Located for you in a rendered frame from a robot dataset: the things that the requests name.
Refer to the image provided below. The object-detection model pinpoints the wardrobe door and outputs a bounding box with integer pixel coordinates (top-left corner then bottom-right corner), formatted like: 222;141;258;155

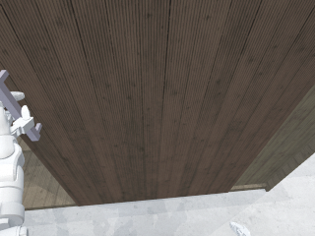
0;0;315;207
233;84;315;186

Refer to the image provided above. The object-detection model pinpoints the robot right hand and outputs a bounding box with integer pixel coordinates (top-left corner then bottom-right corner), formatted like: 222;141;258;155
229;221;250;236

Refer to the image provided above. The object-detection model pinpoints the handle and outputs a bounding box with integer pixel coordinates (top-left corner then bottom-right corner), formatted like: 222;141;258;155
0;70;42;142

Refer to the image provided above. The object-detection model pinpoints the left robot forearm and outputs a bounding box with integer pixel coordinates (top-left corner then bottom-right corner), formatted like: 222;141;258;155
0;135;25;231

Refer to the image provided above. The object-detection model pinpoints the robot left hand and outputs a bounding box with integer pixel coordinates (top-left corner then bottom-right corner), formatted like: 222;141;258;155
0;91;34;138

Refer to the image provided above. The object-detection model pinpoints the robot left upper arm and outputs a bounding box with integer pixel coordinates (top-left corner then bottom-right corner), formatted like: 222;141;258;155
0;226;30;236

